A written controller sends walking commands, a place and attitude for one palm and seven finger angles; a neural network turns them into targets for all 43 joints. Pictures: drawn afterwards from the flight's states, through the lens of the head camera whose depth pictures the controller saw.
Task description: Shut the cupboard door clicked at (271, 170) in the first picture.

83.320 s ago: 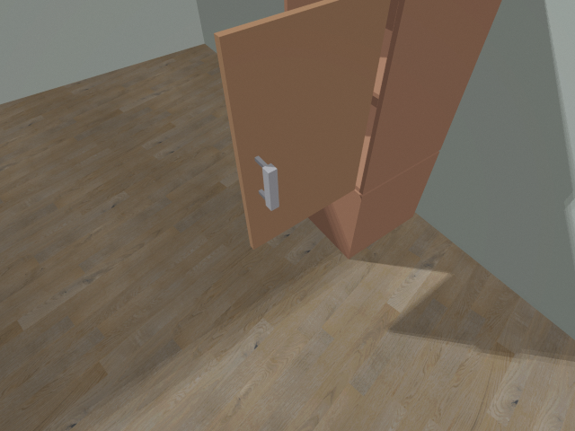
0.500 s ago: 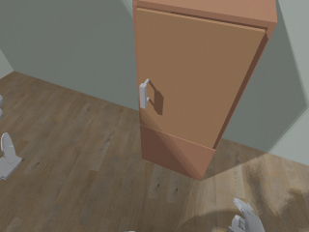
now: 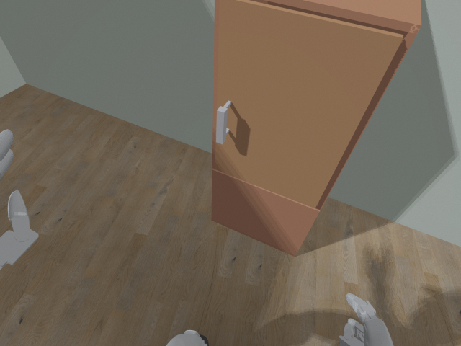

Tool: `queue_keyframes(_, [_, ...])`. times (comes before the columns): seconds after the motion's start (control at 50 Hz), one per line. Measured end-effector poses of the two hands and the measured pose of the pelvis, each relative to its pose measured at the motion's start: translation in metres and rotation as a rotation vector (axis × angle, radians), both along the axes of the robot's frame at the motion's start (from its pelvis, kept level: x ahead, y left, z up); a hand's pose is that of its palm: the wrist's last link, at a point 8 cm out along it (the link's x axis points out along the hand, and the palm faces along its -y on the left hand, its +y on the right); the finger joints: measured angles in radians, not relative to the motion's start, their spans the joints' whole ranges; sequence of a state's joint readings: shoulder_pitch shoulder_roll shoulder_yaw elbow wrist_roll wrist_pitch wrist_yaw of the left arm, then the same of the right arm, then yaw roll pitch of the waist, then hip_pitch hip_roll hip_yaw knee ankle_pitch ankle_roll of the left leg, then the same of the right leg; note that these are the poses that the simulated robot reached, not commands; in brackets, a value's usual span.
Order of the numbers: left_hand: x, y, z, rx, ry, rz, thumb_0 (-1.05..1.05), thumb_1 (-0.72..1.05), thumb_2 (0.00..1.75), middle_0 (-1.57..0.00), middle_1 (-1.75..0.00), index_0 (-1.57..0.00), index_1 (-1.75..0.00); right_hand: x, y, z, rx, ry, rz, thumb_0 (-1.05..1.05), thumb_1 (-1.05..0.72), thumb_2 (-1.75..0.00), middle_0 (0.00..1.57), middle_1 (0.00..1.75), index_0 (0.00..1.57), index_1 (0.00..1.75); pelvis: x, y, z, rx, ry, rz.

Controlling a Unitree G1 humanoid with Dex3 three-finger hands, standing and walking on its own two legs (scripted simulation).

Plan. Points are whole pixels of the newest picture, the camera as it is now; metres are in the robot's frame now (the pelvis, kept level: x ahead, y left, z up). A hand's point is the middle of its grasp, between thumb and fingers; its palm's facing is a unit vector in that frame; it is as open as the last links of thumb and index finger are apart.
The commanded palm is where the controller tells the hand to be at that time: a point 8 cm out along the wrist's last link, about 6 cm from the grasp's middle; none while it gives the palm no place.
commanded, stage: step back with the hand held close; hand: left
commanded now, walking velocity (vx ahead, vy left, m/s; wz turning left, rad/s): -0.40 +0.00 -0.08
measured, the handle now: (224, 122) +0.73 +0.07 -0.07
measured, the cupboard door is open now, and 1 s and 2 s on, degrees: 0 0 0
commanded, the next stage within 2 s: stop stepping back and stand still in 0.28 s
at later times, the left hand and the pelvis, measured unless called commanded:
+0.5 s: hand out of the picture +0.14 +0.28 +0.19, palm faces +0.34 -0.86 -0.37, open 7.4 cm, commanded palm +0.08 +0.33 +0.19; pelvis -0.07 +0.04 +0.00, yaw -3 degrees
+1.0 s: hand out of the picture -0.02 +0.38 +0.19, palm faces +0.41 -0.80 -0.45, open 7.4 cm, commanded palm -0.06 +0.42 +0.19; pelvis -0.20 +0.12 -0.02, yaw -1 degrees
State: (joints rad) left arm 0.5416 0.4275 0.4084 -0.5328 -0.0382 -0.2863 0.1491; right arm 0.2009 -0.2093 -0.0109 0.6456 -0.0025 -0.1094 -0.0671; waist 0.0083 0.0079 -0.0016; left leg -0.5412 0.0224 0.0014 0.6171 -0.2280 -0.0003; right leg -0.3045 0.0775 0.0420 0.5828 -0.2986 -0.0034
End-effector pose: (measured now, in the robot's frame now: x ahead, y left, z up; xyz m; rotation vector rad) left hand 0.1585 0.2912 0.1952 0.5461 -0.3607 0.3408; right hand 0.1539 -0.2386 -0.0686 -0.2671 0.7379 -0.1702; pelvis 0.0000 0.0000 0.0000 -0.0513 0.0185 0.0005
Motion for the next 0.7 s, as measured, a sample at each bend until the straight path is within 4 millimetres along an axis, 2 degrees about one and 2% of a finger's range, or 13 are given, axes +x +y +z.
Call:
queue_keyframes(0.06, [-0.006,0.006,0.005,0.004,-0.031,-0.014,0.01,0.88,0.9,-0.22,-0.3,-0.21,-0.3,-0.002,0.005,0.005,-0.015,-0.012,-0.01,0.01,-0.9,-0.9,0.2,0.3,0.2,0.3,-0.002,0.008,0.0,-0.006,-0.003,0.007])
queue_keyframes(0.22, [-0.02,0.048,0.01,0.016,-0.027,0.036,0.01,0.88,0.9,-0.22,-0.3,-0.21,-0.3,-0.013,0.031,0.021,-0.007,-0.066,-0.007,0.01,-0.9,-0.9,0.2,0.3,0.2,0.3,-0.026,0.024,0.007,-0.054,0.003,0.003])
queue_keyframes(0.28, [-0.032,0.047,0.007,-0.026,-0.017,0.032,0.01,0.89,0.9,-0.21,-0.3,-0.21,-0.3,-0.02,0.04,0.024,0.011,-0.074,0.018,0.01,-0.9,-0.9,0.2,0.3,0.2,0.3,-0.036,0.025,0.009,-0.051,0.028,-0.02])
queue_keyframes(0.34, [-0.044,0.034,0.002,-0.03,-0.03,-0.011,0.01,0.89,0.9,-0.21,-0.3,-0.21,-0.3,-0.029,0.043,0.019,0.015,-0.091,0.037,0.01,-0.9,-0.9,0.21,0.3,0.2,0.3,-0.05,0.025,0.0,-0.011,0.044,-0.069])
queue_keyframes(0.42, [-0.048,0.022,0.003,-0.062,-0.076,-0.089,0.01,0.89,0.9,-0.21,-0.3,-0.21,-0.3,-0.058,0.043,0.011,0.008,-0.059,0.003,0.01,-0.9,-0.9,0.21,0.3,0.2,0.3,-0.068,0.031,-0.001,-0.026,0.004,-0.067])
queue_keyframes(0.48, [-0.052,0.025,0.006,-0.046,-0.096,-0.122,0.01,0.88,0.9,-0.21,-0.3,-0.21,-0.3,-0.085,0.041,0.008,-0.006,-0.038,-0.056,0.01,-0.9,-0.9,0.21,0.3,0.2,0.3,-0.071,0.037,-0.003,-0.027,-0.019,-0.054])
queue_keyframes(0.6, [-0.068,0.061,0.002,-0.02,-0.021,-0.06,0.01,0.88,0.9,-0.22,-0.3,-0.21,-0.3,-0.14,0.04,0.002,-0.037,0.038,-0.144,0.01,-0.9,-0.9,0.2,0.3,0.2,0.3,-0.083,0.053,-0.001,-0.045,-0.034,-0.018])
queue_keyframes(0.7, [-0.106,0.082,0.003,0.004,-0.009,-0.027,0.01,0.88,0.9,-0.21,-0.3,-0.21,-0.3,-0.172,0.051,-0.003,-0.059,0.092,-0.114,0.01,-0.9,-0.9,0.2,0.3,0.2,0.3,-0.105,0.069,-0.004,-0.053,-0.057,-0.005])
